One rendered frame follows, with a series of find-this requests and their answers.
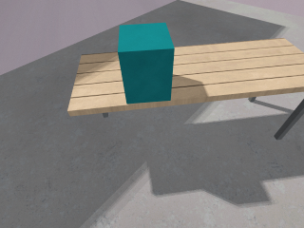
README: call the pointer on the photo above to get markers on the carton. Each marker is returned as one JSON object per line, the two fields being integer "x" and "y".
{"x": 146, "y": 55}

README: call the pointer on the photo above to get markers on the table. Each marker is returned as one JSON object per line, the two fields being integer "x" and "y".
{"x": 201, "y": 74}

